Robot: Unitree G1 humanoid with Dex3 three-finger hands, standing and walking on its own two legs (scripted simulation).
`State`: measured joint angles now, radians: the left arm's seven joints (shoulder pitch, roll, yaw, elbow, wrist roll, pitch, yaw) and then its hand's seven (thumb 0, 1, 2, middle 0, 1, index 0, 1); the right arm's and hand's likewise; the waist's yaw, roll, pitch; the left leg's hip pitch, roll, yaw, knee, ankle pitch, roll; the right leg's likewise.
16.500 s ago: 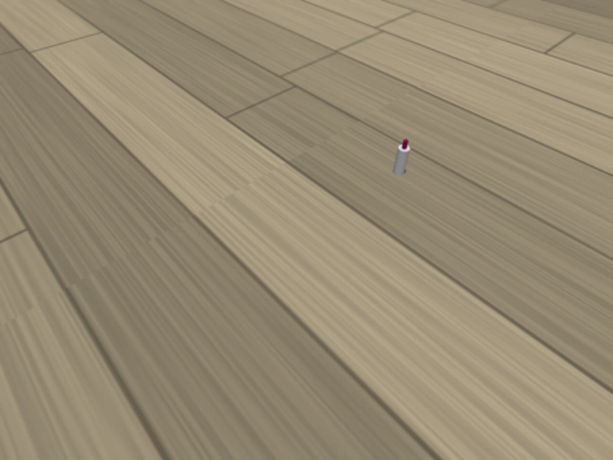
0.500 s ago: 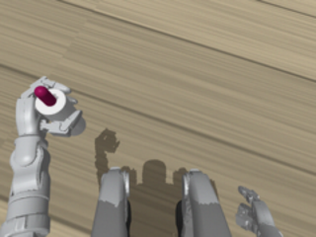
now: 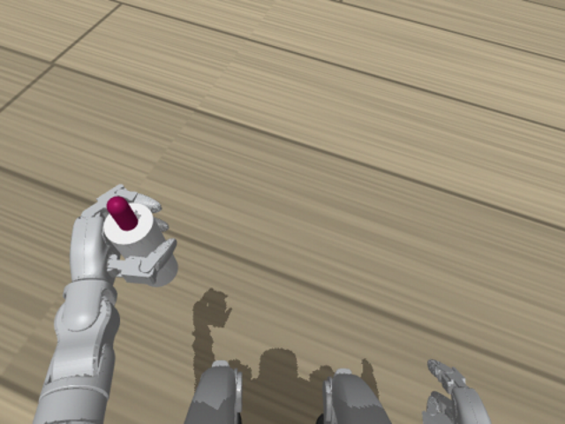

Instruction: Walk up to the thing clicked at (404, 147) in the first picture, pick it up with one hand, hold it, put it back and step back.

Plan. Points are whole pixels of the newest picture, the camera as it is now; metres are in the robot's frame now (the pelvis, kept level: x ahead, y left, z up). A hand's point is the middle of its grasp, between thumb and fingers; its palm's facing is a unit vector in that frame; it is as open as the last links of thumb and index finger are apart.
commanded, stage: lift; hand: left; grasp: from the side
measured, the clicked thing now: (141, 241) +0.36 +0.20 +0.02
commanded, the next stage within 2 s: hold in 0.76 s
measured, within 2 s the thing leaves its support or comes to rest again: neither
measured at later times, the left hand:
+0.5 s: hand (152, 217) +0.36 +0.17 +0.09, palm faces +0.15 -0.99 -0.03, open 8.0 cm
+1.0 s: hand (156, 200) +0.36 +0.16 +0.11, palm faces +0.15 -0.99 -0.02, open 8.0 cm
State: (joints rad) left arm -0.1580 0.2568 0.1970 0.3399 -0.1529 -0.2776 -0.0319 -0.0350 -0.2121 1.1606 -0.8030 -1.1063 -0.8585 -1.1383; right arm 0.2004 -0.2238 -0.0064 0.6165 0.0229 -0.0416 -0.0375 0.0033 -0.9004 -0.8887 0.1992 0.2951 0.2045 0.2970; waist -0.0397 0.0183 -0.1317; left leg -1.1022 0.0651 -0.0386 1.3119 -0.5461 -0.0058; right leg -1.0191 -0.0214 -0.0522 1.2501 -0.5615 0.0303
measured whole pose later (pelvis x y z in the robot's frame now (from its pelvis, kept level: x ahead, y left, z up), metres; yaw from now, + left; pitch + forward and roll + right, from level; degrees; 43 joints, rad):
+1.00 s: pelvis +0.03 -0.02 +0.07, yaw +1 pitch +10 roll -2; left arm -0.13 0.18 0.16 0.41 -0.15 -0.34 -0.01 -0.04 -0.20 1.15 -0.81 -1.09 -0.86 -1.12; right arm 0.22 -0.21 -0.01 0.65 0.00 0.00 -0.03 0.00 -0.91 -0.89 0.20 0.30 0.20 0.30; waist -0.03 0.02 -0.05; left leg -0.66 0.06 -0.01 0.93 -0.44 -0.03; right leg -0.60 -0.02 -0.04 0.89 -0.46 0.01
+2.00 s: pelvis +0.03 -0.01 +0.08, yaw +1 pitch +6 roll -1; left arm -0.13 0.17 0.14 0.42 -0.14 -0.33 -0.01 -0.03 -0.20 1.14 -0.81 -1.09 -0.87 -1.11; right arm 0.21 -0.21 -0.01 0.66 0.00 -0.01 -0.02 0.01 -0.91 -0.90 0.20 0.30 0.20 0.30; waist -0.02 0.01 -0.02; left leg -0.54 0.06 0.00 0.83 -0.39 -0.02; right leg -0.48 -0.02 -0.04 0.79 -0.41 0.02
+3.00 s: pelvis +0.02 -0.01 +0.08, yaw +1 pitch +6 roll -1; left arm -0.13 0.17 0.14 0.44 -0.14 -0.36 -0.01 -0.03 -0.20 1.14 -0.81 -1.08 -0.87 -1.11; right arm 0.21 -0.21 -0.01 0.67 0.00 -0.01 -0.02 0.01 -0.91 -0.90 0.20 0.30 0.20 0.30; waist -0.02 0.01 -0.02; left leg -0.54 0.06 0.00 0.82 -0.39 -0.02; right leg -0.48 -0.02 -0.04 0.79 -0.41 0.02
